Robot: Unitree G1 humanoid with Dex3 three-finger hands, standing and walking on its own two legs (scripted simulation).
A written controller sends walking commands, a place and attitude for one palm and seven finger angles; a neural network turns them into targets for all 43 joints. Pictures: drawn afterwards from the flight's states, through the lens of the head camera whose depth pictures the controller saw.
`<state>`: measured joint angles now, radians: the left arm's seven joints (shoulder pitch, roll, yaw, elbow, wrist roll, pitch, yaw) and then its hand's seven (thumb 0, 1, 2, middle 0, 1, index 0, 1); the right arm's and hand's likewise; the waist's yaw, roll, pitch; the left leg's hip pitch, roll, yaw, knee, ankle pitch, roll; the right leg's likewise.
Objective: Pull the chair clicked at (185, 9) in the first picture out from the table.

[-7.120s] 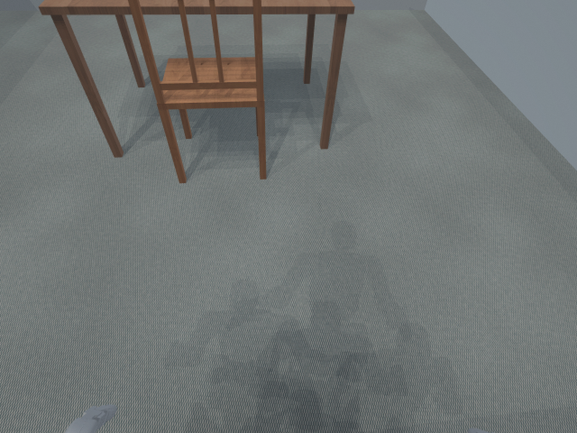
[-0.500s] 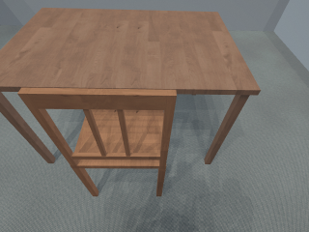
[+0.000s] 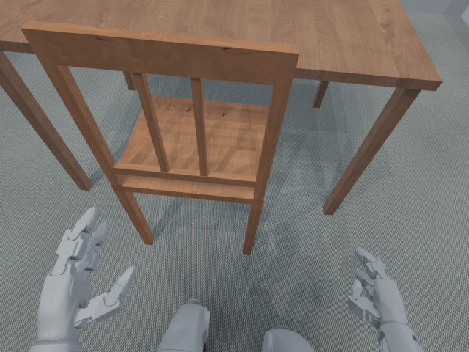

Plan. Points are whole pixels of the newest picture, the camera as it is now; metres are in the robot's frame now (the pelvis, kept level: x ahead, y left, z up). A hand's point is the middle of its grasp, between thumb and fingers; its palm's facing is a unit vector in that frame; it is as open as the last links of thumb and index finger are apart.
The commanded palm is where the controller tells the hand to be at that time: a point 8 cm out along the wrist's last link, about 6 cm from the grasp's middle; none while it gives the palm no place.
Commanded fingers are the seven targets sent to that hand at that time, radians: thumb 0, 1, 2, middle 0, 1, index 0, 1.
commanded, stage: raise the hand toward the chair's back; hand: left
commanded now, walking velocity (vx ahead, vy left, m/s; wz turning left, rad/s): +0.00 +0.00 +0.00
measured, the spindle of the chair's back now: (154, 129) +0.53 +0.24 +0.01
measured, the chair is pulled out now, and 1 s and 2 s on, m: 0.00 0.00 0.00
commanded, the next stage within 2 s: aim the fingers beside a spindle in 1.54 s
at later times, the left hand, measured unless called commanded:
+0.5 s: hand (126, 252) +0.25 +0.20 +0.04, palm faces -0.02 -1.00 -0.04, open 14.8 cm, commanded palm +0.22 +0.26 +0.06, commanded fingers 0.00 -0.36 0.36 -0.07 -0.10 -0.07 -0.10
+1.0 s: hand (95, 229) +0.26 +0.24 +0.08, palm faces +0.07 -1.00 -0.06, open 16.9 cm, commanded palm +0.25 +0.29 +0.07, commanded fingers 0.00 -0.50 0.30 -0.06 -0.08 -0.06 -0.08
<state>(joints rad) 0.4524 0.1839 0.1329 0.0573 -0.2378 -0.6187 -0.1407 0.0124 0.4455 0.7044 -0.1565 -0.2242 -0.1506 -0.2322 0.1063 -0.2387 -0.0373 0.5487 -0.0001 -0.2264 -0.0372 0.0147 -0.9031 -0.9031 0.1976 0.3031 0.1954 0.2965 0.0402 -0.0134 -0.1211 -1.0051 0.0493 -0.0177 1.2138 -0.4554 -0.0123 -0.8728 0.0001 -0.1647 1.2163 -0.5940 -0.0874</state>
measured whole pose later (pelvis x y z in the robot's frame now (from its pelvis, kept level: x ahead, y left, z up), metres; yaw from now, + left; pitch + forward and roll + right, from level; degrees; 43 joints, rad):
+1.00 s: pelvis +0.02 +0.04 +0.03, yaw -1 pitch +15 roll -3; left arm 0.32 0.24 0.20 0.04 -0.26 -0.43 -0.20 -0.02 -0.49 0.30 -0.07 -0.08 -0.06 -0.09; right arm 0.21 -0.22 0.02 0.57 0.02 -0.19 -0.05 0.02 -0.90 -0.90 0.20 0.30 0.20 0.30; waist 0.00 0.03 -0.12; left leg -0.91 0.03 0.02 1.10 -0.44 0.04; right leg -0.77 -0.01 -0.13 1.06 -0.54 -0.03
